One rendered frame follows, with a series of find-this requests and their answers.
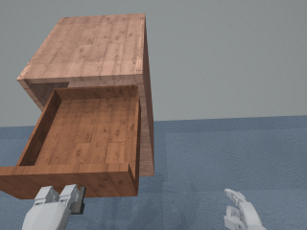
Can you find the left robot hand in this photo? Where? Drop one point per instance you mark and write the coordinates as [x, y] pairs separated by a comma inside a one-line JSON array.
[[51, 210]]

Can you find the cabinet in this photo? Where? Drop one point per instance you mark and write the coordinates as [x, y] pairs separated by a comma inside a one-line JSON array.
[[96, 50]]

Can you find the right robot hand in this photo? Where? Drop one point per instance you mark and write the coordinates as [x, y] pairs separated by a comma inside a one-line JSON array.
[[243, 218]]

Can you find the handle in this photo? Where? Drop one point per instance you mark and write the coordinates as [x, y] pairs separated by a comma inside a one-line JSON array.
[[77, 207]]

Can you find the drawer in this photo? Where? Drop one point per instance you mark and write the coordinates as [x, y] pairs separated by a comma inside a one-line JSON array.
[[89, 136]]

